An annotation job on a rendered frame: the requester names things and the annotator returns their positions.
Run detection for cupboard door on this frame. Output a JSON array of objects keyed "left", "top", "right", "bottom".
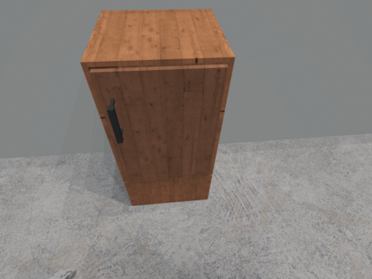
[{"left": 90, "top": 64, "right": 228, "bottom": 182}]

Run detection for handle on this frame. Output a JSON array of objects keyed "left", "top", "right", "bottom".
[{"left": 107, "top": 99, "right": 123, "bottom": 144}]

